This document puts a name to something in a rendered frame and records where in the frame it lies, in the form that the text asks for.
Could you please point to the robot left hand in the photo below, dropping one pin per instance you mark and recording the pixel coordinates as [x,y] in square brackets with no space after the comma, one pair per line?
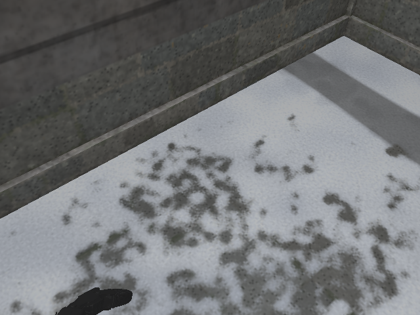
[95,301]

